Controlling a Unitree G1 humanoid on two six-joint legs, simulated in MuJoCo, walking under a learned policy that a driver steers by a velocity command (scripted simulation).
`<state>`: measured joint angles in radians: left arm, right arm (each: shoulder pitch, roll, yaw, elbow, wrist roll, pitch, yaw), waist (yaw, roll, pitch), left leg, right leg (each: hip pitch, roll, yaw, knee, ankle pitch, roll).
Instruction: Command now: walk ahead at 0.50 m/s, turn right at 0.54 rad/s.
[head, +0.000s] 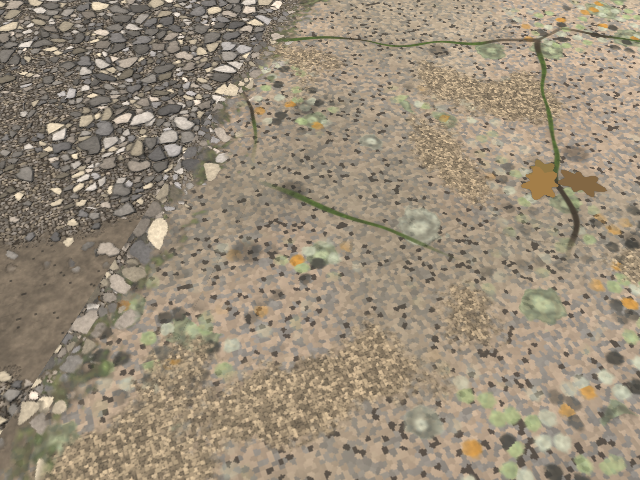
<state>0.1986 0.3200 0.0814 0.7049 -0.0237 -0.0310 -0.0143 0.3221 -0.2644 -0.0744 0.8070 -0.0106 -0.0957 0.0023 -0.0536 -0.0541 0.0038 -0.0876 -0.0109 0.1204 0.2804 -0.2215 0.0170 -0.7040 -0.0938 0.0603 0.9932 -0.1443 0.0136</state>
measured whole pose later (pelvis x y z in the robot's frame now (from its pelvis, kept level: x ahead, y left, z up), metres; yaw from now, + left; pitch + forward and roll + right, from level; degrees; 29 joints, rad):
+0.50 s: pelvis +0.26 -0.09 +0.00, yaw -18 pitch +2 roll +1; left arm 0.33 0.28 0.06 0.68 -0.01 -0.05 -0.01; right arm 0.09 -0.31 -0.05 0.70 -0.02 -0.09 0.00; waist 0.05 0.03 0.04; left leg -0.68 0.10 -0.08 0.88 -0.14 -0.06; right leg -0.21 0.11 0.09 0.36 -0.18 -0.10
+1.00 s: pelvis +0.53 -0.13 +0.00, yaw -34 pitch +1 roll +2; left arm 0.19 0.31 0.07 0.64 -0.02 -0.02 -0.01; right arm 0.34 -0.27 -0.06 0.82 0.00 -0.10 0.02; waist -0.07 -0.05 0.02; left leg -0.11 -0.02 0.09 0.30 -0.21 0.03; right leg -0.65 -0.07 0.08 0.95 -0.20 0.00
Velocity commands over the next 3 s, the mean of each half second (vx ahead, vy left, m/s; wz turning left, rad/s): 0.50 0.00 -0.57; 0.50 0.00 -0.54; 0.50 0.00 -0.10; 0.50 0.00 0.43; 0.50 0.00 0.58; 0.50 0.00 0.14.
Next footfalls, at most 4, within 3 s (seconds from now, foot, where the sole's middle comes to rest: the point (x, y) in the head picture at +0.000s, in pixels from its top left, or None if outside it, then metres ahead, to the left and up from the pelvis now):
0.22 right None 0.27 -0.16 -0.78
0.72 left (331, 434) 0.59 -0.04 -0.78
1.22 right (494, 393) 0.67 -0.42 -0.78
1.76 left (447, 260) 1.06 -0.38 -0.78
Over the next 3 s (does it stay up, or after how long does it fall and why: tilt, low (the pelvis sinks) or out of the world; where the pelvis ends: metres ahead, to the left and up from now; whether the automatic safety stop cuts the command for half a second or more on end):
stays up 1.51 -0.49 0.00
